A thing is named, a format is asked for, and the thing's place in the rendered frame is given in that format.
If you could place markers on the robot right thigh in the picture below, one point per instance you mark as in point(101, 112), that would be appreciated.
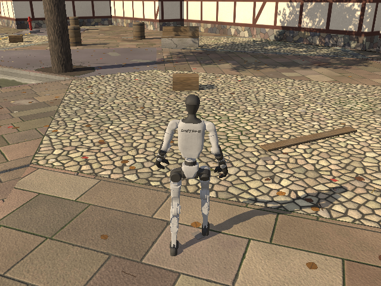
point(204, 174)

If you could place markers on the right robot upper arm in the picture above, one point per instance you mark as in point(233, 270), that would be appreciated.
point(209, 126)

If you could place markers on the left robot upper arm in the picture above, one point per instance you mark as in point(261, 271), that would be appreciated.
point(173, 125)

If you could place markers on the left robot forearm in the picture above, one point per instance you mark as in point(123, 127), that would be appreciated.
point(161, 153)

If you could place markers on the robot right foot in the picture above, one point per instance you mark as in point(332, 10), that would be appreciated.
point(205, 231)

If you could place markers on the left robot hand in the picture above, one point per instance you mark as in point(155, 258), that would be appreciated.
point(159, 165)

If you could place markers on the right robot hand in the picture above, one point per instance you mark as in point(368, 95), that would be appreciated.
point(219, 169)

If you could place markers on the right robot forearm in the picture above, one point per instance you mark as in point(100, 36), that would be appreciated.
point(220, 159)

